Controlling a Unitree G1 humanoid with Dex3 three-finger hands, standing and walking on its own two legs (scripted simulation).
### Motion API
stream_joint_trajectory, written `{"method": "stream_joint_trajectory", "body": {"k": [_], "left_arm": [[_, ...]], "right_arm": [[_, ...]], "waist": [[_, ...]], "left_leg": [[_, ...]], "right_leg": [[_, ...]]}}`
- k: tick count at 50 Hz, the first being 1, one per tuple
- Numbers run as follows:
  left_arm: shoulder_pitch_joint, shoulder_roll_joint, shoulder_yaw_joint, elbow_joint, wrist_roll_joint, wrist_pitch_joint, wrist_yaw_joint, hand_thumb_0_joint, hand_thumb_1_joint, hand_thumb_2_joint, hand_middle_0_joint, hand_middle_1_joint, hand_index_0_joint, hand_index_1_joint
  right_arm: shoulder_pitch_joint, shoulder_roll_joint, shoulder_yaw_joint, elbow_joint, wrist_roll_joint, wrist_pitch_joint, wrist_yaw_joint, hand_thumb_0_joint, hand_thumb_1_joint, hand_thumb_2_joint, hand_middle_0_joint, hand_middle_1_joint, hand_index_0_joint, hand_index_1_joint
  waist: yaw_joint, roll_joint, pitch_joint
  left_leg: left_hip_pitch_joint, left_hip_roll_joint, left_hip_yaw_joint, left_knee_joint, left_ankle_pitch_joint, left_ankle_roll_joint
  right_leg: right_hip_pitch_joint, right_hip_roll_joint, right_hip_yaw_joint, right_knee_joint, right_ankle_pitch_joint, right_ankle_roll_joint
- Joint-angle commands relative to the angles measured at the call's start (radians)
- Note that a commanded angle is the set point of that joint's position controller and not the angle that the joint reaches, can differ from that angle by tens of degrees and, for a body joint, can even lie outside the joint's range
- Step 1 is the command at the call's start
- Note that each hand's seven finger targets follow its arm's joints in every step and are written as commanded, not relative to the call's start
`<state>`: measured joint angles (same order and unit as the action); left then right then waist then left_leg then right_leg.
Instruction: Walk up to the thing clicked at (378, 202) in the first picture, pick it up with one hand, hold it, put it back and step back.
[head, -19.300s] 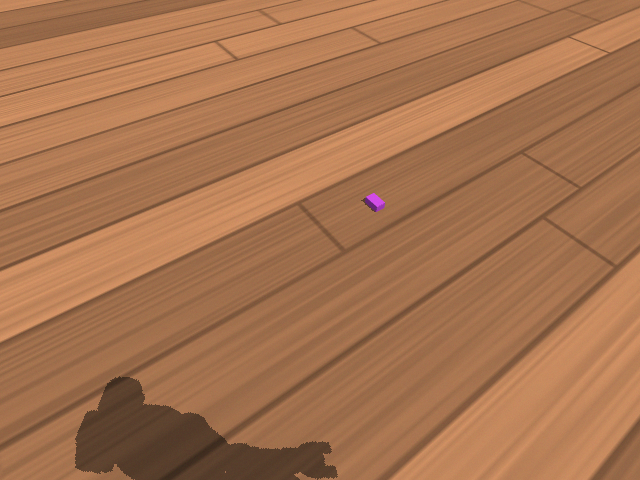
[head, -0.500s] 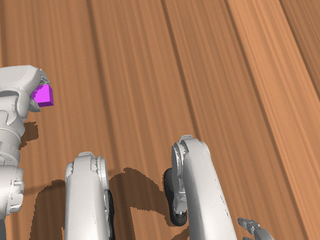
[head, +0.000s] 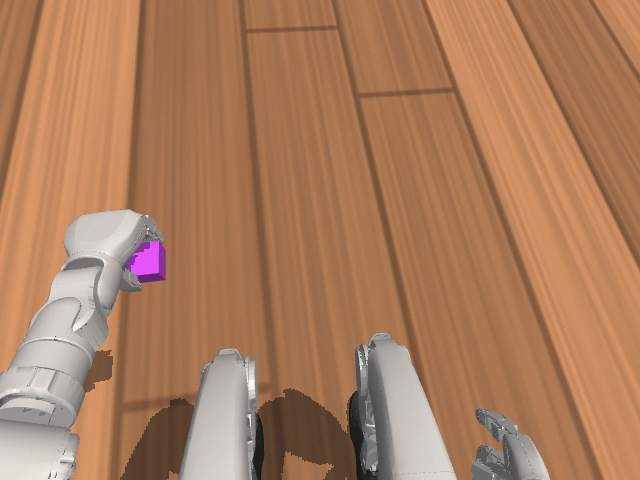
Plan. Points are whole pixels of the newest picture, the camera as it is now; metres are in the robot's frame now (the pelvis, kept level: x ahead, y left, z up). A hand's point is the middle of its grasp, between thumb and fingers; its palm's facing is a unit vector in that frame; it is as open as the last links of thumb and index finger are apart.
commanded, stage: lift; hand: left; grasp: from above
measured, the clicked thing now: (134, 263) +0.42 +0.24 -0.12
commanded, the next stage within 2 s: hold in 0.72 s
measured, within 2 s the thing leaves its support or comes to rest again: neither
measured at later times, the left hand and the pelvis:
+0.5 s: hand (78, 239) +0.37 +0.22 +0.07, palm faces -0.46 -0.07 -0.89, open 7.6 cm; pelvis +0.04 +0.00 +0.15, yaw +0 degrees
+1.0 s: hand (44, 193) +0.39 +0.22 +0.14, palm faces -0.45 -0.05 -0.89, open 7.6 cm; pelvis +0.07 +0.00 +0.21, yaw +0 degrees
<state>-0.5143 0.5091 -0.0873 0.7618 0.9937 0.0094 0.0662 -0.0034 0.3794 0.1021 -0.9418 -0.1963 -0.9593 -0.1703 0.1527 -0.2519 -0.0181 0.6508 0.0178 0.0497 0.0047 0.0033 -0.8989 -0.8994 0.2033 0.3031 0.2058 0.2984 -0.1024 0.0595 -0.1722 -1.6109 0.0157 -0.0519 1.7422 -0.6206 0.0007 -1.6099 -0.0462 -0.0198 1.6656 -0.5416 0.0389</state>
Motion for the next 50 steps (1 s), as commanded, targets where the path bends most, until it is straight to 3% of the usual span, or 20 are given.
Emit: {"method": "stream_joint_trajectory", "body": {"k": [1, 7, 9, 14, 16, 17, 20, 22, 27, 30, 32, 38, 42, 45, 47, 50], "left_arm": [[-0.236, 0.192, 0.059, -0.223, -0.026, 0.019, 0.033, 0.0, 0.879, 0.271, -1.191, -0.271, -1.226, -0.237], [-0.195, 0.164, 0.036, -0.179, -0.013, 0.02, 0.052, 0.0, 0.849, 0.229, -1.156, -0.279, -1.199, -0.237], [-0.184, 0.149, 0.029, -0.171, -0.005, 0.016, 0.06, 0.0, 0.822, 0.237, -1.142, -0.276, -1.179, -0.24], [-0.199, 0.113, 0.002, -0.146, -0.002, 0.023, 0.089, 0.0, 0.78, 0.232, -1.121, -0.267, -1.153, -0.236], [-0.161, 0.123, 0.016, -0.111, 0.005, 0.031, 0.099, 0.0, 0.759, 0.228, -1.105, -0.265, -1.137, -0.234], [-0.148, 0.092, -0.007, -0.093, 0.002, 0.034, 0.1, 0.0, 0.752, 0.243, -1.112, -0.253, -1.136, -0.231], [-0.183, 0.098, -0.008, -0.095, 0.0, 0.035, 0.101, 0.0, 0.802, 0.246, -1.142, -0.262, -1.171, -0.234], [-0.166, 0.087, -0.016, -0.07, 0.0, 0.036, 0.104, 0.0, 0.793, 0.246, -1.131, -0.278, -1.163, -0.247], [-0.172, 0.072, -0.024, -0.086, -0.006, 0.033, 0.104, 0.0, 0.835, 0.246, -1.144, -0.303, -1.191, -0.257], [-0.163, 0.087, -0.011, -0.074, -0.001, 0.027, 0.109, 0.0, 0.808, 0.229, -1.118, -0.304, -1.17, -0.253], [-0.185, 0.062, -0.031, -0.086, -0.001, 0.02, 0.105, 0.0, 0.811, 0.241, -1.122, -0.31, -1.172, -0.261], [-0.141, 0.054, -0.037, -0.078, -0.005, 0.013, 0.106, 0.0, 0.838, 0.227, -1.141, -0.297, -1.197, -0.242], [-0.151, 0.064, -0.029, -0.107, -0.002, 0.012, 0.107, 0.0, 0.836, 0.222, -1.11, -0.32, -1.177, -0.253], [-0.14, 0.08, -0.024, -0.103, 0.01, 0.013, 0.098, 0.0, 0.835, 0.183, -1.098, -0.309, -1.173, -0.234], [-0.154, 0.062, -0.042, -0.11, 0.012, 0.012, 0.086, 0.0, 0.823, 0.188, -1.101, -0.298, -1.17, -0.229], [-0.124, 0.057, -0.037, -0.118, 0.0, 0.013, 0.079, 0.0, 0.836, 0.194, -1.114, -0.287, -1.181, -0.22]], "right_arm": [[0.102, -0.16, -0.065, -0.062, 0.015, -0.035, -0.037, 0.0, -0.895, -0.9, 0.2, 0.3, 0.2, 0.3], [0.09, -0.143, -0.054, -0.046, 0.024, -0.061, -0.064, 0.0, -0.898, -0.901, 0.2, 0.3, 0.2, 0.3], [0.096, -0.142, -0.054, -0.034, 0.025, -0.073, -0.073, 0.0, -0.898, -0.902, 0.2, 0.3, 0.2, 0.3], [0.105, -0.131, -0.055, -0.014, 0.026, -0.092, -0.081, 0.0, -0.899, -0.902, 0.2, 0.3, 0.2, 0.3], [0.11, -0.136, -0.056, -0.011, 0.025, -0.096, -0.082, 0.0, -0.898, -0.903, 0.2, 0.3, 0.2, 0.3], [0.107, -0.131, -0.053, -0.011, 0.023, -0.097, -0.081, 0.0, -0.898, -0.903, 0.2, 0.3, 0.2, 0.3], [0.117, -0.137, -0.06, 0.001, 0.021, -0.101, -0.082, 0.0, -0.897, -0.902, 0.2, 0.3, 0.2, 0.3], [0.109, -0.135, -0.059, -0.004, 0.021, -0.1, -0.079, 0.0, -0.898, -0.903, 0.2, 0.3, 0.2, 0.3], [0.119, -0.134, -0.063, -0.002, 0.019, -0.102, -0.073, 0.0, -0.896, -0.9, 0.2, 0.3, 0.2, 0.3], [0.116, -0.138, -0.065, -0.006, 0.018, -0.098, -0.071, 0.0, -0.897, -0.9, 0.2, 0.3, 0.2, 0.3], [0.111, -0.133, -0.066, -0.008, 0.018, -0.097, -0.07, 0.0, -0.897, -0.899, 0.2, 0.3, 0.2, 0.3], [0.101, -0.137, -0.071, -0.017, 0.021, -0.09, -0.064, 0.0, -0.896, -0.899, 0.2, 0.3, 0.2, 0.3], [0.097, -0.139, -0.076, -0.012, 0.022, -0.085, -0.063, 0.0, -0.893, -0.895, 0.2, 0.3, 0.2, 0.3], [0.093, -0.142, -0.078, -0.008, 0.024, -0.08, -0.062, 0.0, -0.893, -0.895, 0.2, 0.3, 0.2, 0.3], [0.087, -0.139, -0.078, -0.012, 0.025, -0.076, -0.062, 0.0, -0.895, -0.896, 0.2, 0.3, 0.2, 0.3], [0.081, -0.142, -0.079, -0.015, 0.026, -0.075, -0.058, 0.0, -0.893, -0.895, 0.2, 0.3, 0.2, 0.3]], "waist": [[-0.021, 0.039, -0.474], [-0.004, 0.023, -0.363], [0.01, 0.03, -0.357], [0.008, 0.012, -0.322], [0.025, 0.019, -0.299], [0.021, 0.008, -0.282], [0.022, 0.021, -0.282], [0.029, 0.001, -0.233], [0.035, 0.002, -0.248], [0.043, -0.011, -0.228], [0.033, -0.015, -0.215], [0.047, -0.037, -0.179], [0.051, -0.016, -0.197], [0.061, -0.018, -0.183], [0.055, -0.015, -0.176], [0.06, -0.039, -0.169]], "left_leg": [[0.447, -0.02, 0.014, -0.406, 0.041, 0.026], [0.591, -0.013, 0.0, -0.559, 0.045, 0.02], [0.659, -0.012, -0.002, -0.599, 0.081, 0.014], [0.747, -0.019, 0.019, -0.68, 0.153, 0.014], [0.787, -0.02, 0.015, -0.727, 0.163, 0.011], [0.802, -0.02, 0.014, -0.745, 0.175, 0.009], [0.876, -0.017, 0.02, -0.795, 0.235, 0.006], [0.901, -0.019, 0.023, -0.836, 0.224, 0.007], [0.998, -0.021, 0.034, -0.896, 0.32, 0.004], [1.036, -0.021, 0.036, -0.938, 0.339, 0.004], [1.063, -0.021, 0.039, -0.96, 0.343, 0.004], [1.125, -0.025, 0.045, -1.03, 0.364, 0.005], [1.186, -0.027, 0.054, -1.052, 0.435, -0.001], [1.203, -0.027, 0.056, -1.075, 0.46, -0.003], [1.228, -0.026, 0.057, -1.091, 0.469, -0.004], [1.238, -0.028, 0.058, -1.107, 0.488, -0.002]], "right_leg": [[0.45, 0.054, -0.017, -0.344, 0.044, -0.051], [0.579, 0.06, -0.002, -0.481, 0.041, -0.052], [0.615, 0.062, 0.002, -0.517, 0.066, -0.054], [0.754, 0.062, 0.02, -0.643, 0.116, -0.053], [0.791, 0.066, 0.018, -0.679, 0.126, -0.052], [0.807, 0.068, 0.015, -0.695, 0.136, -0.052], [0.86, 0.069, 0.015, -0.74, 0.198, -0.05], [0.885, 0.069, 0.012, -0.781, 0.186, -0.049], [0.981, 0.068, 0.016, -0.846, 0.266, -0.049], [1.018, 0.068, 0.012, -0.884, 0.279, -0.048], [1.034, 0.069, 0.015, -0.908, 0.285, -0.047], [1.1, 0.068, 0.012, -0.979, 0.299, -0.046], [1.138, 0.071, 0.013, -0.999, 0.36, -0.046], [1.159, 0.074, 0.011, -1.016, 0.378, -0.047], [1.163, 0.075, 0.01, -1.031, 0.385, -0.047], [1.202, 0.075, 0.011, -1.048, 0.402, -0.046]]}}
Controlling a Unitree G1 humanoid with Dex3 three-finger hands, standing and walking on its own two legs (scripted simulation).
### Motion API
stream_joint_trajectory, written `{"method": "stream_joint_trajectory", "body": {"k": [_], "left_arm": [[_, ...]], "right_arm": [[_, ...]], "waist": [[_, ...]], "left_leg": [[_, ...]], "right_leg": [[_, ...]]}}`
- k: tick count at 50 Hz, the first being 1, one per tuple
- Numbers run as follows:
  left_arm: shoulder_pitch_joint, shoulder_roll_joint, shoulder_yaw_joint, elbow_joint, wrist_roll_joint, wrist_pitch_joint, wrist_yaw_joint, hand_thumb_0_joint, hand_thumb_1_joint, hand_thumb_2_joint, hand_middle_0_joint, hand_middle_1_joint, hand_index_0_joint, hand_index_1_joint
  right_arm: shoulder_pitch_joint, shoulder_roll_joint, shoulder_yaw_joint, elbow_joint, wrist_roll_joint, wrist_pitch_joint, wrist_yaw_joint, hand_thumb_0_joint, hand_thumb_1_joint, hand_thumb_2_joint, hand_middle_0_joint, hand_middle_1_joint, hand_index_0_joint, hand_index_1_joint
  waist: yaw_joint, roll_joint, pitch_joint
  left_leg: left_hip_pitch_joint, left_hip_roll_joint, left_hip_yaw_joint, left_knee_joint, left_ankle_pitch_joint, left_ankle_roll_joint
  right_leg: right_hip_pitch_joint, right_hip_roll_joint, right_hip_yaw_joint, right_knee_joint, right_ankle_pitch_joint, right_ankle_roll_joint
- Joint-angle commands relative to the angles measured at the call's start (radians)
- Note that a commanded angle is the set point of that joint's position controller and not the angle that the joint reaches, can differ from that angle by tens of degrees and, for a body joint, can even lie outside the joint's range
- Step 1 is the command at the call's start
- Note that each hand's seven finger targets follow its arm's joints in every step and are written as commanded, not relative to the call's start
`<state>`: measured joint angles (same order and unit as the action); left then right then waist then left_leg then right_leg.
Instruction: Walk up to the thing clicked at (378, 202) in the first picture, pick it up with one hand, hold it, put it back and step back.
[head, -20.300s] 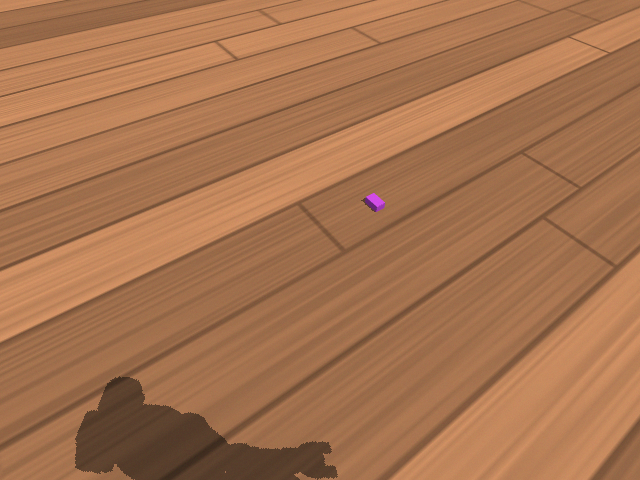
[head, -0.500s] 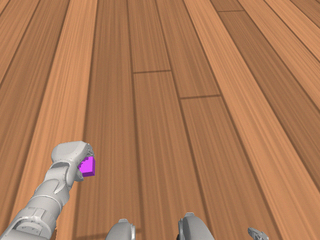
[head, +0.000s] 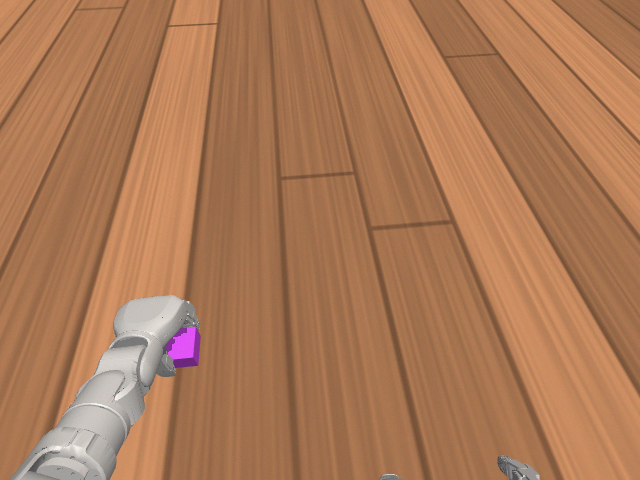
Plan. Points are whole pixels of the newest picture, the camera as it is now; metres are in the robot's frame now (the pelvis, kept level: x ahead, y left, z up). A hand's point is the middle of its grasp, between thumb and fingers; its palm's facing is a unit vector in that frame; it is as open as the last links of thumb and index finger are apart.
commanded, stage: hold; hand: left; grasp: from above
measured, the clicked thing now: (171, 348) +0.33 +0.22 -0.10
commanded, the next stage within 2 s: crouch in 1.72 s
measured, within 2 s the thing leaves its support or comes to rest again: neither
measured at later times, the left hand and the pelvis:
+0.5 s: hand (159, 337) +0.32 +0.22 -0.03, palm faces -0.45 -0.05 -0.89, open 7.6 cm; pelvis +0.01 +0.00 +0.02, yaw -1 degrees
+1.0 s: hand (157, 344) +0.30 +0.21 -0.01, palm faces -0.45 -0.05 -0.89, open 7.6 cm; pelvis +0.00 -0.01 +0.02, yaw -1 degrees
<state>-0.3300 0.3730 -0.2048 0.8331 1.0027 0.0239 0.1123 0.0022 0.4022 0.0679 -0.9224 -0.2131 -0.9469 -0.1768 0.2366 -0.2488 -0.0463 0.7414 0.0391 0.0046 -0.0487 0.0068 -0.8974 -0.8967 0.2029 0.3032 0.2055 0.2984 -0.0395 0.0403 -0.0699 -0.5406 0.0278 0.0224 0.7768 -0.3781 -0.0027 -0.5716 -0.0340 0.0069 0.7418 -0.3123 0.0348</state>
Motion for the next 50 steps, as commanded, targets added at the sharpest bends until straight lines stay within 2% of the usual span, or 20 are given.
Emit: {"method": "stream_joint_trajectory", "body": {"k": [1, 4, 5, 7, 9, 11, 15, 22, 25, 29, 31, 33, 34, 37, 41, 43, 45, 46, 47, 50], "left_arm": [[-0.307, 0.198, 0.083, -0.202, -0.011, -0.002, 0.029, 0.0, 0.832, 0.199, -1.118, -0.288, -1.182, -0.224], [-0.299, 0.206, 0.086, -0.213, -0.001, -0.002, 0.016, 0.0, 0.805, 0.213, -1.109, -0.28, -1.166, -0.224], [-0.29, 0.188, 0.077, -0.207, -0.001, 0.001, 0.012, 0.0, 0.796, 0.213, -1.099, -0.289, -1.158, -0.231], [-0.301, 0.208, 0.088, -0.229, 0.0, -0.002, 0.009, 0.0, 0.792, 0.211, -1.105, -0.279, -1.16, -0.225], [-0.274, 0.193, 0.081, -0.229, -0.002, -0.001, -0.002, 0.0, 0.799, 0.207, -1.11, -0.277, -1.166, -0.222], [-0.283, 0.212, 0.092, -0.237, 0.001, -0.003, -0.01, 0.0, 0.799, 0.225, -1.125, -0.263, -1.171, -0.218], [-0.271, 0.203, 0.088, -0.265, 0.005, -0.004, -0.025, 0.0, 0.802, 0.213, -1.12, -0.264, -1.171, -0.214], [-0.264, 0.218, 0.098, -0.309, -0.004, -0.004, -0.051, 0.0, 0.815, 0.205, -1.121, -0.27, -1.177, -0.214], [-0.266, 0.211, 0.091, -0.328, 0.005, -0.005, -0.057, 0.0, 0.808, 0.227, -1.13, -0.272, -1.178, -0.225], [-0.25, 0.204, 0.091, -0.334, -0.003, 0.0, -0.069, 0.0, 0.839, 0.244, -1.154, -0.276, -1.2, -0.23], [-0.236, 0.217, 0.101, -0.332, -0.008, 0.0, -0.069, 0.0, 0.844, 0.249, -1.153, -0.289, -1.202, -0.241], [-0.247, 0.202, 0.086, -0.345, -0.001, -0.001, -0.075, 0.0, 0.838, 0.278, -1.167, -0.29, -1.206, -0.252], [-0.25, 0.221, 0.102, -0.357, -0.006, -0.005, -0.074, 0.0, 0.848, 0.258, -1.157, -0.3, -1.207, -0.251], [-0.24, 0.214, 0.098, -0.372, -0.005, -0.009, -0.075, 0.0, 0.834, 0.284, -1.157, -0.307, -1.2, -0.265], [-0.247, 0.22, 0.108, -0.388, -0.003, -0.005, -0.076, 0.0, 0.816, 0.267, -1.139, -0.31, -1.186, -0.263], [-0.244, 0.203, 0.09, -0.389, -0.005, -0.002, -0.08, 0.0, 0.847, 0.25, -1.151, -0.315, -1.205, -0.261], [-0.232, 0.209, 0.098, -0.381, -0.007, 0.001, -0.086, 0.0, 0.835, 0.251, -1.147, -0.312, -1.199, -0.261], [-0.224, 0.213, 0.1, -0.39, -0.007, 0.001, -0.089, 0.0, 0.84, 0.257, -1.154, -0.305, -1.204, -0.257], [-0.209, 0.211, 0.099, -0.38, -0.008, 0.004, -0.094, 0.0, 0.839, 0.253, -1.157, -0.308, -1.206, -0.26], [-0.208, 0.207, 0.094, -0.399, -0.013, 0.001, -0.107, 0.0, 0.854, 0.229, -1.137, -0.329, -1.203, -0.264]], "right_arm": [[-0.001, -0.147, -0.052, -0.109, 0.006, -0.029, -0.004, 0.0, -0.895, -0.896, 0.2, 0.3, 0.2, 0.3], [-0.006, -0.147, -0.053, -0.114, 0.006, -0.02, -0.002, 0.0, -0.896, -0.897, 0.2, 0.3, 0.2, 0.3], [-0.002, -0.146, -0.054, -0.114, 0.007, -0.019, -0.001, 0.0, -0.896, -0.896, 0.2, 0.3, 0.2, 0.3], [-0.005, -0.149, -0.054, -0.119, 0.008, -0.016, 0.001, 0.0, -0.897, -0.897, 0.2, 0.3, 0.2, 0.3], [-0.004, -0.149, -0.056, -0.123, 0.01, -0.013, 0.003, 0.0, -0.898, -0.898, 0.2, 0.3, 0.2, 0.3], [-0.009, -0.153, -0.057, -0.128, 0.009, -0.009, 0.004, 0.0, -0.898, -0.898, 0.2, 0.3, 0.2, 0.3], [-0.012, -0.151, -0.056, -0.14, 0.011, -0.002, 0.007, 0.0, -0.898, -0.898, 0.2, 0.3, 0.2, 0.3], [-0.038, -0.152, -0.053, -0.163, 0.014, 0.008, 0.007, 0.0, -0.898, -0.898, 0.2, 0.3, 0.2, 0.3], [-0.041, -0.149, -0.05, -0.172, 0.017, 0.012, 0.006, 0.0, -0.9, -0.9, 0.2, 0.3, 0.2, 0.3], [-0.057, -0.146, -0.048, -0.179, 0.017, 0.014, 0.005, 0.0, -0.898, -0.899, 0.2, 0.3, 0.2, 0.3], [-0.066, -0.147, -0.045, -0.182, 0.018, 0.014, 0.005, 0.0, -0.899, -0.899, 0.2, 0.3, 0.2, 0.3], [-0.067, -0.146, -0.043, -0.186, 0.019, 0.015, 0.006, 0.0, -0.901, -0.901, 0.2, 0.3, 0.2, 0.3], [-0.071, -0.15, -0.045, -0.186, 0.019, 0.015, 0.005, 0.0, -0.9, -0.9, 0.2, 0.3, 0.2, 0.3], [-0.078, -0.148, -0.044, -0.191, 0.019, 0.014, 0.004, 0.0, -0.901, -0.9, 0.2, 0.3, 0.2, 0.3], [-0.083, -0.142, -0.042, -0.187, 0.019, 0.016, 0.001, 0.0, -0.902, -0.901, 0.2, 0.3, 0.2, 0.3], [-0.09, -0.141, -0.04, -0.188, 0.021, 0.015, 0.0, 0.0, -0.902, -0.901, 0.2, 0.3, 0.2, 0.3], [-0.097, -0.137, -0.038, -0.188, 0.021, 0.016, 0.0, 0.0, -0.902, -0.901, 0.2, 0.3, 0.2, 0.3], [-0.106, -0.136, -0.036, -0.192, 0.022, 0.016, -0.001, 0.0, -0.902, -0.901, 0.2, 0.3, 0.2, 0.3], [-0.103, -0.138, -0.035, -0.192, 0.023, 0.017, -0.001, 0.0, -0.903, -0.902, 0.2, 0.3, 0.2, 0.3], [-0.117, -0.139, -0.033, -0.2, 0.025, 0.018, -0.003, 0.0, -0.901, -0.9, 0.2, 0.3, 0.2, 0.3]], "waist": [[-0.001, -0.017, -0.289], [0.008, -0.003, -0.285], [0.0, -0.023, -0.284], [0.008, -0.005, -0.277], [0.005, -0.019, -0.273], [0.01, -0.018, -0.267], [0.014, -0.014, -0.259], [0.021, -0.011, -0.242], [0.025, -0.024, -0.23], [0.029, -0.045, -0.212], [0.035, -0.024, -0.204], [0.026, -0.035, -0.203], [0.036, -0.023, -0.213], [0.036, -0.021, -0.206], [0.037, -0.022, -0.222], [0.032, -0.045, -0.205], [0.036, -0.053, -0.192], [0.05, -0.051, -0.194], [0.042, -0.051, -0.185], [0.046, -0.043, -0.182]], "left_leg": [[0.181, -0.042, -0.014, -0.145, 0.265, 0.001], [0.203, -0.042, -0.008, -0.155, 0.31, -0.001], [0.21, -0.041, -0.009, -0.155, 0.329, 0.0], [0.212, -0.044, -0.003, -0.164, 0.335, 0.0], [0.229, -0.042, -0.002, -0.173, 0.355, 0.0], [0.231, -0.044, 0.0, -0.177, 0.359, 0.002], [0.252, -0.04, -0.002, -0.195, 0.374, 0.0], [0.272, -0.041, 0.007, -0.23, 0.338, 0.006], [0.277, -0.042, 0.005, -0.243, 0.337, 0.008], [0.278, -0.046, 0.012, -0.26, 0.303, 0.015], [0.282, -0.044, 0.013, -0.271, 0.294, 0.012], [0.294, -0.039, 0.009, -0.278, 0.296, 0.011], [0.3, -0.038, 0.007, -0.281, 0.295, 0.01], [0.312, -0.04, 0.009, -0.289, 0.293, 0.009], [0.328, -0.044, 0.017, -0.292, 0.312, 0.012], [0.327, -0.044, 0.016, -0.297, 0.301, 0.015], [0.318, -0.048, 0.02, -0.302, 0.281, 0.019], [0.318, -0.049, 0.021, -0.309, 0.273, 0.019], [0.319, -0.049, 0.022, -0.31, 0.276, 0.019], [0.334, -0.042, 0.017, -0.323, 0.276, 0.016]], "right_leg": [[0.18, 0.062, -0.015, -0.126, 0.192, -0.043], [0.198, 0.063, -0.016, -0.133, 0.228, -0.044], [0.204, 0.064, -0.015, -0.134, 0.247, -0.042], [0.219, 0.063, -0.014, -0.142, 0.255, -0.043], [0.227, 0.065, -0.015, -0.145, 0.271, -0.044], [0.244, 0.063, -0.016, -0.155, 0.277, -0.041], [0.245, 0.066, -0.017, -0.161, 0.283, -0.045], [0.274, 0.063, -0.013, -0.194, 0.257, -0.042], [0.276, 0.063, -0.011, -0.206, 0.259, -0.042], [0.292, 0.057, -0.006, -0.23, 0.234, -0.038], [0.294, 0.058, -0.01, -0.237, 0.219, -0.04], [0.289, 0.061, -0.01, -0.236, 0.218, -0.042], [0.3, 0.061, -0.012, -0.239, 0.212, -0.041], [0.305, 0.059, -0.011, -0.247, 0.21, -0.042], [0.316, 0.056, -0.004, -0.256, 0.233, -0.039], [0.316, 0.055, -0.004, -0.263, 0.226, -0.037], [0.325, 0.049, -0.003, -0.279, 0.21, -0.033], [0.333, 0.048, -0.003, -0.281, 0.199, -0.033], [0.331, 0.048, 0.0, -0.282, 0.203, -0.034], [0.33, 0.054, -0.007, -0.284, 0.194, -0.037]]}}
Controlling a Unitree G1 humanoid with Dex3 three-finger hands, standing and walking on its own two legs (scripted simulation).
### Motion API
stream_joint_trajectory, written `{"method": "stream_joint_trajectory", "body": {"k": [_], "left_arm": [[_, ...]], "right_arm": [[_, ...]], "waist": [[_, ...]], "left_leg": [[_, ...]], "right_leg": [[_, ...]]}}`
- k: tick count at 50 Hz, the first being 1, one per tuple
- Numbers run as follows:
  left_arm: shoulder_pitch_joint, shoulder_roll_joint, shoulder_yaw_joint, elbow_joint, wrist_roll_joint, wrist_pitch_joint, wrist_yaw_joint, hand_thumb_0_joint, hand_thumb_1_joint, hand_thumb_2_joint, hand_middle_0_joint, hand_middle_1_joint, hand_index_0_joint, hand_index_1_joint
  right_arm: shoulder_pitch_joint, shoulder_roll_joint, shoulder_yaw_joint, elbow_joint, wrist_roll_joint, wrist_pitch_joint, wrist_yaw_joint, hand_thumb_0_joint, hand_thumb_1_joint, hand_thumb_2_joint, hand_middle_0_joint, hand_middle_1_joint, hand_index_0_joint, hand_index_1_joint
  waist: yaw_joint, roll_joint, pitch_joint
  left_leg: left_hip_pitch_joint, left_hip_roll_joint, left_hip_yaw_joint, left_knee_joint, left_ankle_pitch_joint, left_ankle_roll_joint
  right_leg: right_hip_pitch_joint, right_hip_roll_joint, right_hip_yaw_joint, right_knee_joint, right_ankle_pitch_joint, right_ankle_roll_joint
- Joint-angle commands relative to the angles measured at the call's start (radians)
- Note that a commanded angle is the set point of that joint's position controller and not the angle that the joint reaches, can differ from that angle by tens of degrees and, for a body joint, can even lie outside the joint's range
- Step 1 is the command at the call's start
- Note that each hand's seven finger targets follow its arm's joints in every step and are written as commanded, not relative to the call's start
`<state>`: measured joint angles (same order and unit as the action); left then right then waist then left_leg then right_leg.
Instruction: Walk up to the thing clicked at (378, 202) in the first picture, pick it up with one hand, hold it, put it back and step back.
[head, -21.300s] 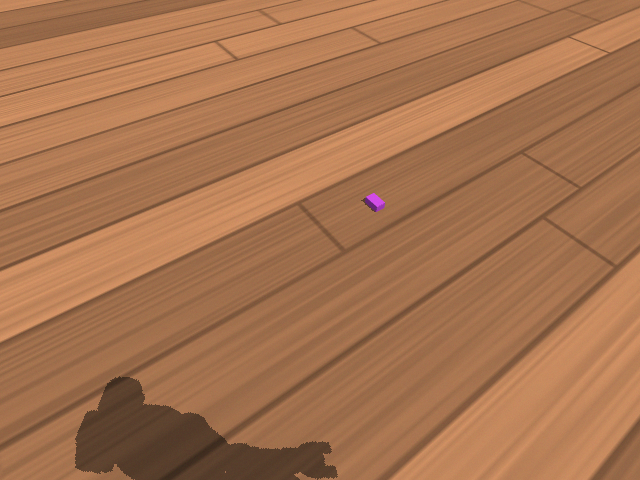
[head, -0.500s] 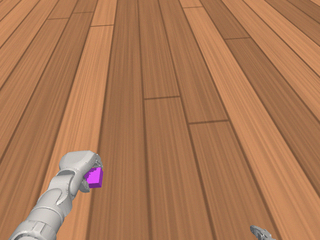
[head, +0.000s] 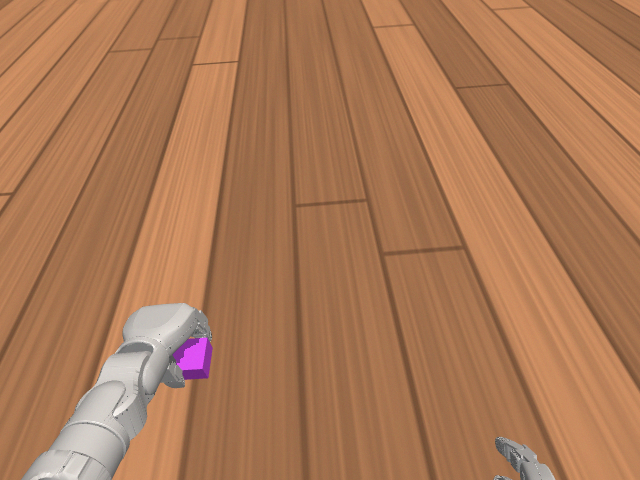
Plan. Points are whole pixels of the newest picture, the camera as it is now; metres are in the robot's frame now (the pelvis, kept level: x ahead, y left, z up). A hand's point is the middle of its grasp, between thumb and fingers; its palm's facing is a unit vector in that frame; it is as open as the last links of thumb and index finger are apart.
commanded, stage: hold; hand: left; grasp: from above
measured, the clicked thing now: (181, 359) +0.31 +0.22 -0.07
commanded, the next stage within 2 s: crouch in 0.72 s
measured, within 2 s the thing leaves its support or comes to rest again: neither
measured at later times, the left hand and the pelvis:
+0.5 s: hand (168, 364) +0.28 +0.22 -0.03, palm faces -0.46 -0.06 -0.89, open 7.6 cm; pelvis +0.00 +0.00 +0.00, yaw +0 degrees
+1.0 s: hand (169, 364) +0.29 +0.22 -0.05, palm faces -0.46 -0.05 -0.89, open 7.6 cm; pelvis +0.00 +0.00 +0.00, yaw +0 degrees
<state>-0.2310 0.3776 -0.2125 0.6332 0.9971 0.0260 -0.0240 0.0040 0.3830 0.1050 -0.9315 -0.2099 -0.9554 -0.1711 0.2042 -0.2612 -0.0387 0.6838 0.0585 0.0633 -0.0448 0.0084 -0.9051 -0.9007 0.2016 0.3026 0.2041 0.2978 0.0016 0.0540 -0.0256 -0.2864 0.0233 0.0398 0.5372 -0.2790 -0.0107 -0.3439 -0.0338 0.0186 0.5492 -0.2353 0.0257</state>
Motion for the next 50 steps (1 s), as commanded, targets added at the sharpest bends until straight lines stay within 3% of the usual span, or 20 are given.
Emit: {"method": "stream_joint_trajectory", "body": {"k": [1, 7, 13, 15, 18, 19, 23, 25, 26, 31, 33, 35, 38, 40, 41, 42, 43, 47, 50], "left_arm": [[-0.301, 0.204, 0.103, -0.196, -0.003, -0.001, 0.026, 0.0, 0.843, 0.254, -1.15, -0.322, -1.205, -0.268], [-0.332, 0.205, 0.098, -0.248, -0.008, -0.005, 0.013, 0.0, 0.84, 0.237, -1.132, -0.331, -1.193, -0.269], [-0.295, 0.217, 0.114, -0.244, -0.011, -0.001, 0.004, 0.0, 0.835, 0.251, -1.14, -0.32, -1.196, -0.265], [-0.291, 0.199, 0.094, -0.245, -0.009, -0.001, 0.0, 0.0, 0.819, 0.266, -1.145, -0.311, -1.191, -0.266], [-0.312, 0.223, 0.115, -0.255, -0.013, -0.007, 0.004, 0.0, 0.815, 0.255, -1.119, -0.347, -1.179, -0.287], [-0.302, 0.207, 0.1, -0.251, -0.007, -0.004, 0.003, 0.0, 0.806, 0.257, -1.123, -0.324, -1.175, -0.272], [-0.286, 0.205, 0.109, -0.245, -0.005, -0.003, 0.015, 0.0, 0.806, 0.253, -1.122, -0.322, -1.175, -0.269], [-0.313, 0.204, 0.097, -0.249, 0.0, -0.002, 0.018, 0.0, 0.808, 0.255, -1.128, -0.326, -1.18, -0.274], [-0.351, 0.224, 0.111, -0.269, -0.001, -0.006, 0.021, 0.0, 0.814, 0.253, -1.121, -0.331, -1.178, -0.274], [-0.286, 0.203, 0.111, -0.2, -0.005, -0.001, 0.029, 0.0, 0.828, 0.265, -1.129, -0.344, -1.187, -0.286], [-0.296, 0.189, 0.09, -0.223, -0.004, -0.004, 0.024, 0.0, 0.804, 0.281, -1.132, -0.322, -1.177, -0.278], [-0.3, 0.224, 0.119, -0.244, -0.001, -0.003, 0.024, 0.0, 0.792, 0.267, -1.113, -0.332, -1.165, -0.281], [-0.285, 0.198, 0.099, -0.211, 0.002, -0.001, 0.023, 0.0, 0.823, 0.268, -1.141, -0.329, -1.191, -0.279], [-0.275, 0.218, 0.125, -0.212, -0.004, -0.002, 0.031, 0.0, 0.822, 0.282, -1.136, -0.329, -1.186, -0.28], [-0.305, 0.218, 0.115, -0.24, -0.005, -0.008, 0.03, 0.0, 0.854, 0.288, -1.101, -0.39, -1.188, -0.302], [-0.295, 0.218, 0.115, -0.209, 0.003, -0.007, 0.033, 0.0, 0.774, 0.262, -1.027, -0.319, -1.108, -0.247], [-0.289, 0.206, 0.108, -0.209, 0.01, -0.01, 0.034, 0.0, 0.736, 0.248, -1.103, -0.295, -1.143, -0.256], [-0.261, 0.169, 0.089, -0.169, 0.013, -0.026, 0.062, 0.0, 0.805, 0.285, -1.172, -0.269, -1.2, -0.244], [-0.263, 0.172, 0.105, -0.11, 0.03, -0.044, 0.111, 0.0, 0.814, 0.288, -1.194, -0.232, -1.212, -0.218]], "right_arm": [[-0.085, -0.124, -0.04, -0.143, 0.006, -0.04, -0.008, 0.0, -0.903, -0.902, 0.2, 0.3, 0.2, 0.3], [-0.097, -0.117, -0.034, -0.152, 0.008, -0.041, -0.013, 0.0, -0.901, -0.901, 0.2, 0.3, 0.2, 0.3], [-0.109, -0.119, -0.031, -0.158, 0.009, -0.038, -0.014, 0.0, -0.902, -0.901, 0.2, 0.3, 0.2, 0.3], [-0.112, -0.118, -0.029, -0.163, 0.01, -0.038, -0.014, 0.0, -0.903, -0.902, 0.2, 0.3, 0.2, 0.3], [-0.108, -0.12, -0.029, -0.158, 0.009, -0.036, -0.016, 0.0, -0.904, -0.902, 0.2, 0.3, 0.2, 0.3], [-0.111, -0.114, -0.027, -0.162, 0.011, -0.036, -0.016, 0.0, -0.902, -0.902, 0.2, 0.3, 0.2, 0.3], [-0.109, -0.115, -0.029, -0.157, 0.01, -0.035, -0.017, 0.0, -0.903, -0.902, 0.2, 0.3, 0.2, 0.3], [-0.109, -0.115, -0.027, -0.153, 0.009, -0.034, -0.017, 0.0, -0.904, -0.902, 0.2, 0.3, 0.2, 0.3], [-0.106, -0.116, -0.029, -0.151, 0.009, -0.034, -0.018, 0.0, -0.902, -0.901, 0.2, 0.3, 0.2, 0.3], [-0.107, -0.118, -0.032, -0.148, 0.007, -0.034, -0.017, 0.0, -0.903, -0.902, 0.2, 0.3, 0.2, 0.3], [-0.109, -0.115, -0.034, -0.153, 0.006, -0.035, -0.014, 0.0, -0.903, -0.902, 0.2, 0.3, 0.2, 0.3], [-0.103, -0.116, -0.035, -0.151, 0.008, -0.033, -0.016, 0.0, -0.903, -0.902, 0.2, 0.3, 0.2, 0.3], [-0.101, -0.113, -0.033, -0.148, 0.007, -0.031, -0.015, 0.0, -0.904, -0.903, 0.2, 0.3, 0.2, 0.3], [-0.096, -0.116, -0.035, -0.149, 0.008, -0.028, -0.014, 0.0, -0.902, -0.901, 0.2, 0.3, 0.2, 0.3], [-0.097, -0.117, -0.035, -0.15, 0.006, -0.029, -0.013, 0.0, -0.897, -0.907, 0.201, 0.301, 0.201, 0.301], [-0.095, -0.119, -0.036, -0.145, 0.005, -0.028, -0.013, 0.0, -0.871, -0.891, 0.201, 0.301, 0.201, 0.301], [-0.092, -0.117, -0.037, -0.147, 0.006, -0.026, -0.013, 0.0, -0.896, -0.902, 0.2, 0.3, 0.2, 0.3], [-0.079, -0.117, -0.04, -0.14, 0.004, -0.028, -0.011, 0.0, -0.894, -0.901, 0.2, 0.3, 0.2, 0.3], [-0.061, -0.117, -0.045, -0.125, -0.004, -0.023, -0.008, 0.0, -0.892, -0.901, 0.2, 0.3, 0.2, 0.3]], "waist": [[0.003, -0.055, -0.214], [0.006, -0.049, -0.229], [0.01, -0.05, -0.195], [0.012, -0.059, -0.19], [0.009, -0.043, -0.213], [0.008, -0.046, -0.208], [0.008, -0.05, -0.217], [0.001, -0.05, -0.209], [0.005, -0.039, -0.222], [0.016, -0.051, -0.197], [0.008, -0.049, -0.208], [0.019, -0.036, -0.229], [0.008, -0.065, -0.21], [0.015, -0.061, -0.207], [0.011, -0.045, -0.219], [0.012, -0.053, -0.201], [0.007, -0.038, -0.204], [-0.008, -0.078, -0.182], [-0.011, -0.087, -0.18]], "left_leg": [[0.079, -0.039, 0.002, -0.087, 0.17, 0.025], [0.099, -0.038, 0.002, -0.099, 0.182, 0.025], [0.095, -0.039, 0.002, -0.116, 0.146, 0.027], [0.099, -0.036, -0.003, -0.121, 0.153, 0.025], [0.116, -0.039, -0.001, -0.119, 0.169, 0.025], [0.115, -0.04, 0.001, -0.12, 0.169, 0.025], [0.121, -0.041, 0.004, -0.119, 0.18, 0.026], [0.121, -0.041, 0.004, -0.117, 0.184, 0.025], [0.127, -0.038, 0.002, -0.119, 0.186, 0.024], [0.114, -0.036, -0.003, -0.127, 0.171, 0.02], [0.117, -0.038, -0.003, -0.122, 0.185, 0.021], [0.125, -0.04, 0.001, -0.117, 0.21, 0.022], [0.122, -0.041, 0.002, -0.115, 0.216, 0.026], [0.113, -0.042, 0.002, -0.115, 0.21, 0.025], [0.121, -0.039, 0.001, -0.118, 0.21, 0.023], [0.116, -0.036, -0.005, -0.121, 0.215, 0.02], [0.121, -0.04, 0.001, -0.117, 0.211, 0.021], [0.102, -0.04, -0.003, -0.102, 0.207, 0.021], [0.073, -0.042, -0.002, -0.079, 0.202, 0.021]], "right_leg": [[0.102, 0.053, -0.017, -0.097, 0.115, -0.028], [0.112, 0.053, -0.017, -0.106, 0.121, -0.029], [0.114, 0.049, -0.013, -0.126, 0.085, -0.03], [0.118, 0.053, -0.018, -0.122, 0.088, -0.033], [0.124, 0.051, -0.015, -0.123, 0.107, -0.031], [0.117, 0.051, -0.016, -0.123, 0.106, -0.032], [0.128, 0.05, -0.015, -0.126, 0.116, -0.032], [0.121, 0.049, -0.014, -0.125, 0.122, -0.032], [0.123, 0.052, -0.017, -0.124, 0.122, -0.033], [0.124, 0.052, -0.021, -0.128, 0.103, -0.034], [0.125, 0.051, -0.021, -0.129, 0.115, -0.034], [0.142, 0.049, -0.019, -0.125, 0.142, -0.033], [0.142, 0.047, -0.018, -0.128, 0.154, -0.03], [0.143, 0.047, -0.02, -0.132, 0.148, -0.031], [0.148, 0.049, -0.021, -0.127, 0.145, -0.034], [0.137, 0.052, -0.024, -0.126, 0.144, -0.035], [0.132, 0.049, -0.02, -0.127, 0.145, -0.036], [0.099, 0.05, -0.023, -0.118, 0.141, -0.033], [0.083, 0.047, -0.025, -0.099, 0.139, -0.033]]}}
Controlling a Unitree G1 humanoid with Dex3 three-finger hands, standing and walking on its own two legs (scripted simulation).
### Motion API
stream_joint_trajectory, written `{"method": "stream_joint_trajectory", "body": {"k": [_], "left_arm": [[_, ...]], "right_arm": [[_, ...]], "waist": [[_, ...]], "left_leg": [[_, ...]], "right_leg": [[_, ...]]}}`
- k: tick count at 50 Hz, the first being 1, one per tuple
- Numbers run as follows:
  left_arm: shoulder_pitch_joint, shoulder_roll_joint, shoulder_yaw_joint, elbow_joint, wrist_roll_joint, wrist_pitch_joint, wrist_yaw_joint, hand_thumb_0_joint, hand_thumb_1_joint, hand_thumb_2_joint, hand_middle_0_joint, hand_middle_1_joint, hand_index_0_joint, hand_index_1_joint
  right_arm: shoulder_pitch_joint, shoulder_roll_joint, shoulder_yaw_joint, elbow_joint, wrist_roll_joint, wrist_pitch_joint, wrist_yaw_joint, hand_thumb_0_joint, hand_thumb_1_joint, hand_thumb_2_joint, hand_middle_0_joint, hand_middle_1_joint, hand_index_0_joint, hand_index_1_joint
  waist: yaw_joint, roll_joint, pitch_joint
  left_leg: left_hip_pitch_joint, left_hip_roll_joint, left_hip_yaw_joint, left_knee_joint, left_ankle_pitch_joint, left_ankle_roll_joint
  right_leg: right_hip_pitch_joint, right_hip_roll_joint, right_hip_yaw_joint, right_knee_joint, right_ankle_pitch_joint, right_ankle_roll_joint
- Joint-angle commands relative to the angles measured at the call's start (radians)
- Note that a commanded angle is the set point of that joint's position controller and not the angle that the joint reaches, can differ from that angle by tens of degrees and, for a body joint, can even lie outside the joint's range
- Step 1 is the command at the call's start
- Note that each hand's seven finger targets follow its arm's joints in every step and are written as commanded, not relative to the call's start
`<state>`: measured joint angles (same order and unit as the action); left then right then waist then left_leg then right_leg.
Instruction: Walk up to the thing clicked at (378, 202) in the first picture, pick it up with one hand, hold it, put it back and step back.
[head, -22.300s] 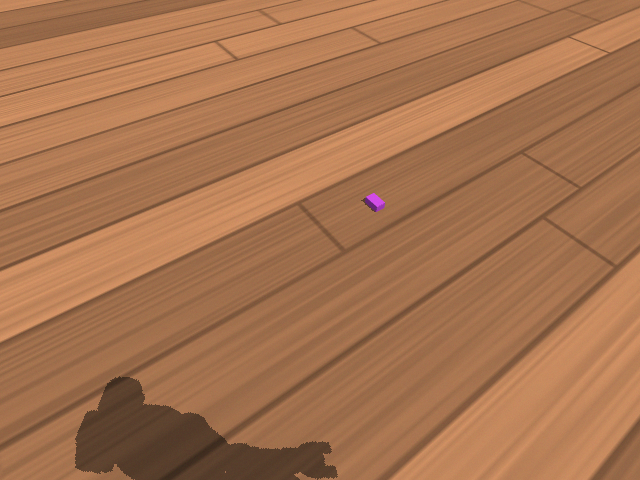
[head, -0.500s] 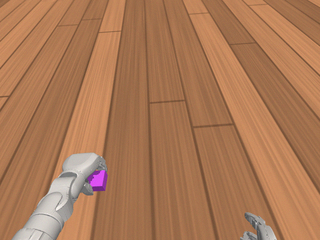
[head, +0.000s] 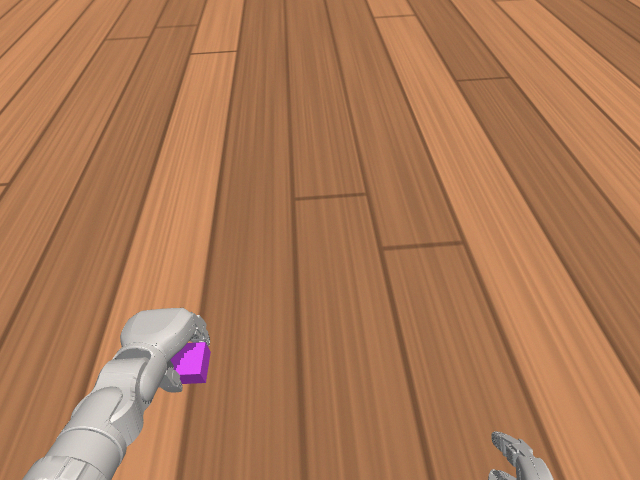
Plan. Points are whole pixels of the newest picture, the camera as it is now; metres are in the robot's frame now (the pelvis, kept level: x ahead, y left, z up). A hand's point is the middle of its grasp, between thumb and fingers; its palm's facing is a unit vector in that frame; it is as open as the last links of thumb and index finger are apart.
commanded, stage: crouch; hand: left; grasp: from above
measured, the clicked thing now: (179, 363) +0.30 +0.22 -0.09
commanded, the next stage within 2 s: lower in 1.84 s
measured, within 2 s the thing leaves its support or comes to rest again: neither
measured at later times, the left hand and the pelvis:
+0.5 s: hand (210, 380) +0.33 +0.22 -0.25, palm faces -0.43 +0.04 -0.90, open 7.6 cm; pelvis -0.04 +0.00 -0.13, yaw +1 degrees
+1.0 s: hand (234, 393) +0.38 +0.23 -0.47, palm faces -0.44 -0.01 -0.90, open 7.6 cm; pelvis -0.07 +0.00 -0.31, yaw +0 degrees
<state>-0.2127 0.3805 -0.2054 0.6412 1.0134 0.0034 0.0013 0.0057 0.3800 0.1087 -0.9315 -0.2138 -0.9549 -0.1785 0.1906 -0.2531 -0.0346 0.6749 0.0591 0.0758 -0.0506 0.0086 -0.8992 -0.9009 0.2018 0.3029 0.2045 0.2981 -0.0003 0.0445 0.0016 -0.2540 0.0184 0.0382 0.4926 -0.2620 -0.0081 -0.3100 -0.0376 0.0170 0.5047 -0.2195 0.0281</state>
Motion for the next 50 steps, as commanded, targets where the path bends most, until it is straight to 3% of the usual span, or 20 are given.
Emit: {"method": "stream_joint_trajectory", "body": {"k": [1, 5, 8, 9, 14, 16, 19, 23, 25, 27, 31, 34, 35, 37, 40, 41, 43, 45, 47, 50], "left_arm": [[-0.293, 0.166, 0.095, -0.082, 0.023, -0.026, 0.107, 0.0, 0.815, 0.279, -1.191, -0.232, -1.211, -0.215], [-0.394, 0.168, 0.096, 0.012, 0.063, -0.039, 0.196, 0.0, 0.819, 0.284, -1.188, -0.222, -1.208, -0.205], [-0.452, 0.119, 0.065, 0.108, 0.087, -0.042, 0.253, 0.0, 0.846, 0.322, -1.225, -0.208, -1.233, -0.204], [-0.487, 0.124, 0.072, 0.125, 0.094, -0.046, 0.273, 0.0, 0.851, 0.334, -1.223, -0.223, -1.232, -0.216], [-0.544, 0.088, 0.069, 0.306, 0.141, -0.042, 0.36, 0.0, 0.847, 0.298, -1.225, -0.218, -1.239, -0.208], [-0.625, 0.125, 0.091, 0.316, 0.152, -0.038, 0.387, 0.0, 0.811, 0.306, -1.194, -0.223, -1.208, -0.213], [-0.66, 0.147, 0.112, 0.386, 0.155, -0.025, 0.42, 0.0, 0.79, 0.35, -1.197, -0.234, -1.201, -0.234], [-0.718, 0.175, 0.132, 0.408, 0.154, -0.016, 0.429, 0.0, 0.784, 0.317, -1.19, -0.204, -1.196, -0.201], [-0.75, 0.212, 0.158, 0.388, 0.152, -0.01, 0.433, 0.0, 0.764, 0.344, -1.19, -0.203, -1.188, -0.209], [-0.755, 0.197, 0.157, 0.439, 0.142, -0.003, 0.425, 0.0, 0.757, 0.321, -1.158, -0.234, -1.171, -0.224], [-0.841, 0.251, 0.183, 0.43, 0.14, -0.015, 0.411, 0.0, 0.758, 0.329, -1.136, -0.261, -1.158, -0.241], [-0.878, 0.24, 0.178, 0.465, 0.136, -0.032, 0.402, 0.0, 0.787, 0.337, -1.151, -0.272, -1.177, -0.248], [-0.91, 0.282, 0.199, 0.443, 0.135, -0.043, 0.401, 0.0, 0.8, 0.301, -1.142, -0.278, -1.181, -0.241], [-0.941, 0.303, 0.204, 0.471, 0.147, -0.055, 0.403, 0.0, 0.811, 0.302, -1.144, -0.282, -1.186, -0.242], [-0.966, 0.303, 0.203, 0.504, 0.164, -0.073, 0.408, 0.0, 0.849, 0.299, -1.159, -0.286, -1.208, -0.24], [-1.004, 0.342, 0.225, 0.456, 0.165, -0.083, 0.413, 0.0, 0.863, 0.29, -1.16, -0.297, -1.214, -0.244], [-0.989, 0.354, 0.234, 0.496, 0.18, -0.08, 0.42, 0.0, 0.874, 0.279, -1.168, -0.283, -1.223, -0.23], [-0.995, 0.327, 0.225, 0.532, 0.182, -0.074, 0.422, 0.0, 0.879, 0.32, -1.187, -0.284, -1.23, -0.243], [-1.039, 0.365, 0.245, 0.511, 0.185, -0.077, 0.426, 0.0, 0.878, 0.291, -1.173, -0.285, -1.225, -0.235], [-1.046, 0.368, 0.244, 0.529, 0.184, -0.075, 0.421, 0.0, 0.851, 0.259, -1.147, -0.281, -1.204, -0.226]], "right_arm": [[-0.037, -0.129, -0.05, -0.11, -0.007, -0.033, 0.001, 0.0, -0.893, -0.901, 0.2, 0.3, 0.2, 0.3], [0.0, -0.136, -0.064, -0.078, -0.023, -0.03, 0.012, 0.0, -0.891, -0.9, 0.2, 0.3, 0.2, 0.3], [0.038, -0.142, -0.076, -0.046, -0.034, -0.035, 0.024, 0.0, -0.891, -0.899, 0.2, 0.3, 0.2, 0.3], [0.056, -0.144, -0.081, -0.038, -0.038, -0.038, 0.027, 0.0, -0.891, -0.899, 0.2, 0.3, 0.2, 0.3], [0.094, -0.148, -0.093, -0.045, -0.055, -0.053, 0.039, 0.0, -0.896, -0.901, 0.2, 0.3, 0.2, 0.3], [0.106, -0.155, -0.097, -0.04, -0.062, -0.06, 0.037, 0.0, -0.895, -0.9, 0.2, 0.3, 0.2, 0.3], [0.115, -0.159, -0.099, -0.031, -0.072, -0.073, 0.03, 0.0, -0.898, -0.902, 0.2, 0.3, 0.2, 0.3], [0.136, -0.165, -0.1, -0.014, -0.088, -0.091, 0.025, 0.0, -0.895, -0.899, 0.2, 0.3, 0.2, 0.3], [0.142, -0.168, -0.106, -0.017, -0.091, -0.096, 0.023, 0.0, -0.896, -0.901, 0.2, 0.3, 0.2, 0.3], [0.141, -0.168, -0.104, -0.012, -0.096, -0.102, 0.022, 0.0, -0.895, -0.9, 0.2, 0.3, 0.2, 0.3], [0.15, -0.177, -0.104, -0.003, -0.108, -0.115, 0.026, 0.0, -0.893, -0.899, 0.2, 0.3, 0.2, 0.3], [0.165, -0.182, -0.096, 0.005, -0.116, -0.127, 0.032, 0.0, -0.892, -0.899, 0.2, 0.3, 0.2, 0.3], [0.17, -0.181, -0.092, 0.007, -0.119, -0.132, 0.037, 0.0, -0.892, -0.899, 0.2, 0.3, 0.2, 0.3], [0.167, -0.186, -0.088, 0.008, -0.121, -0.14, 0.043, 0.0, -0.892, -0.899, 0.2, 0.3, 0.2, 0.3], [0.174, -0.192, -0.08, 0.018, -0.13, -0.15, 0.057, 0.0, -0.89, -0.899, 0.2, 0.3, 0.2, 0.3], [0.186, -0.189, -0.077, 0.026, -0.133, -0.153, 0.061, 0.0, -0.891, -0.899, 0.2, 0.3, 0.2, 0.3], [0.197, -0.195, -0.074, 0.034, -0.14, -0.157, 0.072, 0.0, -0.891, -0.9, 0.2, 0.3, 0.2, 0.3], [0.195, -0.198, -0.071, 0.039, -0.147, -0.16, 0.082, 0.0, -0.892, -0.901, 0.2, 0.3, 0.2, 0.3], [0.208, -0.201, -0.072, 0.048, -0.153, -0.161, 0.091, 0.0, -0.892, -0.9, 0.2, 0.3, 0.2, 0.3], [0.196, -0.203, -0.066, 0.045, -0.156, -0.159, 0.103, 0.0, -0.894, -0.901, 0.2, 0.3, 0.2, 0.3]], "waist": [[-0.022, -0.072, -0.203], [-0.036, -0.059, -0.245], [-0.068, -0.056, -0.297], [-0.065, -0.041, -0.325], [-0.079, -0.059, -0.4], [-0.079, -0.004, -0.491], [-0.085, 0.02, -0.526], [-0.109, 0.048, -0.651], [-0.106, 0.044, -0.714], [-0.128, 0.037, -0.679], [-0.149, 0.044, -0.733], [-0.186, 0.026, -0.733], [-0.177, 0.034, -0.752], [-0.19, 0.049, -0.761], [-0.203, 0.102, -0.795], [-0.197, 0.107, -0.831], [-0.199, 0.128, -0.861], [-0.21, 0.152, -0.866], [-0.217, 0.17, -0.867], [-0.226, 0.171, -0.869]], "left_leg": [[0.025, -0.037, -0.001, -0.021, 0.186, 0.016], [-0.052, -0.037, -0.003, 0.063, 0.167, 0.012], [-0.144, -0.037, -0.002, 0.178, 0.154, 0.011], [-0.175, -0.033, -0.004, 0.224, 0.158, 0.006], [-0.442, -0.032, -0.011, 0.434, 0.066, 0.006], [-0.502, -0.033, -0.007, 0.516, 0.055, 0.008], [-0.639, -0.031, -0.019, 0.613, -0.011, 0.007], [-0.775, -0.025, -0.037, 0.757, -0.023, 0.014], [-0.837, -0.027, -0.035, 0.804, -0.058, 0.016], [-0.918, -0.025, -0.045, 0.83, -0.124, 0.013], [-1.021, -0.026, -0.05, 0.928, -0.216, 0.019], [-1.102, -0.028, -0.065, 1.001, -0.253, 0.024], [-1.114, -0.029, -0.069, 1.023, -0.261, 0.024], [-1.157, -0.032, -0.075, 1.063, -0.301, 0.024], [-1.186, -0.035, -0.073, 1.121, -0.309, 0.021], [-1.195, -0.035, -0.066, 1.15, -0.275, 0.022], [-1.192, -0.036, -0.061, 1.195, -0.22, 0.02], [-1.204, -0.035, -0.059, 1.234, -0.192, 0.02], [-1.233, -0.036, -0.053, 1.265, -0.191, 0.021], [-1.282, -0.038, -0.047, 1.304, -0.202, 0.026]], "right_leg": [[0.028, 0.051, -0.023, -0.041, 0.125, -0.037], [-0.052, 0.048, -0.026, 0.029, 0.114, -0.037], [-0.156, 0.046, -0.02, 0.132, 0.112, -0.037], [-0.203, 0.05, -0.023, 0.179, 0.11, -0.04], [-0.401, 0.049, -0.029, 0.38, 0.037, -0.047], [-0.473, 0.049, -0.027, 0.459, 0.026, -0.05], [-0.612, 0.051, -0.037, 0.573, -0.037, -0.058], [-0.748, 0.05, -0.047, 0.726, -0.055, -0.061], [-0.763, 0.046, -0.045, 0.775, -0.072, -0.061], [-0.841, 0.044, -0.05, 0.816, -0.132, -0.062], [-0.949, 0.043, -0.054, 0.902, -0.215, -0.065], [-1.046, 0.039, -0.065, 0.968, -0.248, -0.062], [-1.07, 0.037, -0.067, 0.992, -0.258, -0.063], [-1.133, 0.036, -0.07, 1.032, -0.299, -0.063], [-1.202, 0.035, -0.076, 1.093, -0.304, -0.066], [-1.187, 0.035, -0.078, 1.114, -0.27, -0.066], [-1.212, 0.031, -0.082, 1.156, -0.225, -0.066], [-1.255, 0.03, -0.084, 1.192, -0.201, -0.067], [-1.264, 0.029, -0.088, 1.22, -0.192, -0.066], [-1.276, 0.028, -0.087, 1.252, -0.196, -0.063]]}}
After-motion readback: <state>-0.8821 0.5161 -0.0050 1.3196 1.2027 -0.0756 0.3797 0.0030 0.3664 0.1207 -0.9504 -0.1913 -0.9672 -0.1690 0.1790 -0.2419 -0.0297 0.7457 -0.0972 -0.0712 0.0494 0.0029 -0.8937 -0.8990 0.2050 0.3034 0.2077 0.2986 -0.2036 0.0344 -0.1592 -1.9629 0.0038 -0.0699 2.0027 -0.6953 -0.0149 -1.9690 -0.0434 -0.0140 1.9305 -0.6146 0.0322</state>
